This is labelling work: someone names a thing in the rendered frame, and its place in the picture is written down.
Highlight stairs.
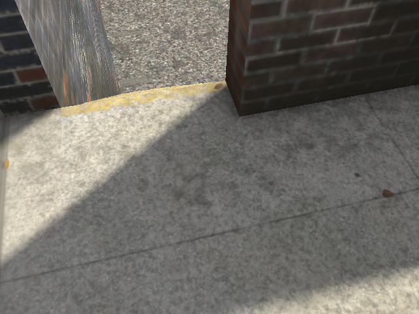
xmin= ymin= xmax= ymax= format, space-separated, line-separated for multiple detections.
xmin=72 ymin=82 xmax=211 ymax=106

